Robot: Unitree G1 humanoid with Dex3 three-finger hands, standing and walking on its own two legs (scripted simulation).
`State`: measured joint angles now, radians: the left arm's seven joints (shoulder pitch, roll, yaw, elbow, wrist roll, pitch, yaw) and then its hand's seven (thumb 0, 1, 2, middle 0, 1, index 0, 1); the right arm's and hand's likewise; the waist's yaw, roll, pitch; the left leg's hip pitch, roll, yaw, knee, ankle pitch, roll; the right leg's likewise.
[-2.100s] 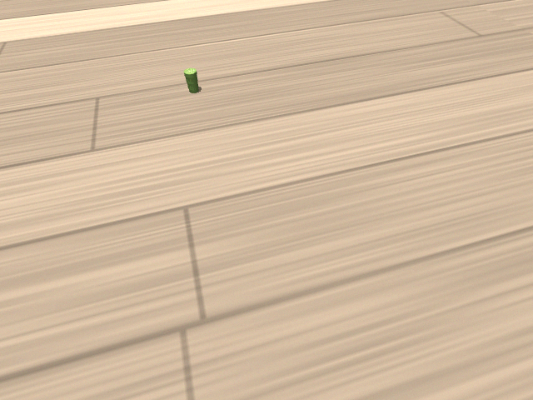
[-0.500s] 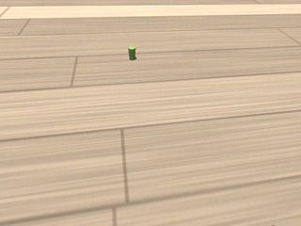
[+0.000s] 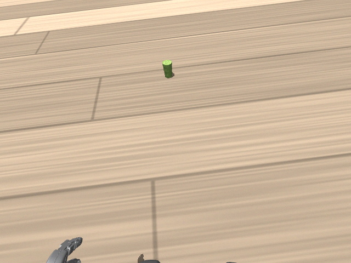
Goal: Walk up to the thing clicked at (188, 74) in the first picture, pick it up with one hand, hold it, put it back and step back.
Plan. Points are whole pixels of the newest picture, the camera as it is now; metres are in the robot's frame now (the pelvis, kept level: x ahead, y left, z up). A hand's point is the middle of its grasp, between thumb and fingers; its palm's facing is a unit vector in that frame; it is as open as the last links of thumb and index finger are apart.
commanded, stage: walk up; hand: left
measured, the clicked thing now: (167, 69) +1.78 +0.16 -0.69
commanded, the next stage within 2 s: none
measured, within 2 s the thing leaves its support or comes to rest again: neither
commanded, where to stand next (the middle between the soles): +1.41 -0.05 m, yaw -1 degrees
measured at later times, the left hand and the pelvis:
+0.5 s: hand (88, 184) +0.37 +0.32 -0.14, palm faces -0.08 -0.94 -0.32, open 7.4 cm; pelvis +0.30 +0.04 +0.01, yaw -2 degrees
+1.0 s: hand (124, 111) +0.65 +0.23 -0.10, palm faces -0.05 -0.92 -0.38, open 7.4 cm; pelvis +0.55 -0.03 +0.01, yaw -2 degrees
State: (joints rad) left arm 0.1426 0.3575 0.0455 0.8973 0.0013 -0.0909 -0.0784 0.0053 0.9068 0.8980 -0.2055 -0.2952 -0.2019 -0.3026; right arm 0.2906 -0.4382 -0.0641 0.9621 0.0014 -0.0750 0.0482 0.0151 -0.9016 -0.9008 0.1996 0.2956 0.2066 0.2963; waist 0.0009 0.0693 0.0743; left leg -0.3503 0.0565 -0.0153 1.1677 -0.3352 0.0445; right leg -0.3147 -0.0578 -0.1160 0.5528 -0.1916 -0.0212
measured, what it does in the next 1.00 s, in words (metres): walks ahead: left foot, then right foot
